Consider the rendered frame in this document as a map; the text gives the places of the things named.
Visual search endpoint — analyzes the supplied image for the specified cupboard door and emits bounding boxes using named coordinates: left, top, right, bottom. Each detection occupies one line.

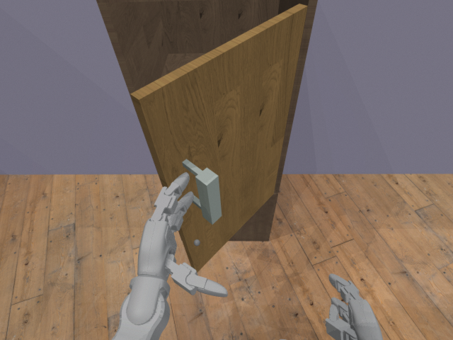
left=130, top=4, right=308, bottom=272

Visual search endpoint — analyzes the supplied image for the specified robot right hand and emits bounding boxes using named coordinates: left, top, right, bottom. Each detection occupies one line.
left=326, top=273, right=383, bottom=340

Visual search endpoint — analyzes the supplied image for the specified handle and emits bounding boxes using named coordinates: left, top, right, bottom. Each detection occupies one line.
left=182, top=159, right=222, bottom=225

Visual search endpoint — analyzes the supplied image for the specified robot left hand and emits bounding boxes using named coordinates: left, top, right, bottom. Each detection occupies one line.
left=137, top=172, right=228, bottom=297

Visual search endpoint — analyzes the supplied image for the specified left robot forearm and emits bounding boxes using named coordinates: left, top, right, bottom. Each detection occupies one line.
left=112, top=275, right=170, bottom=340

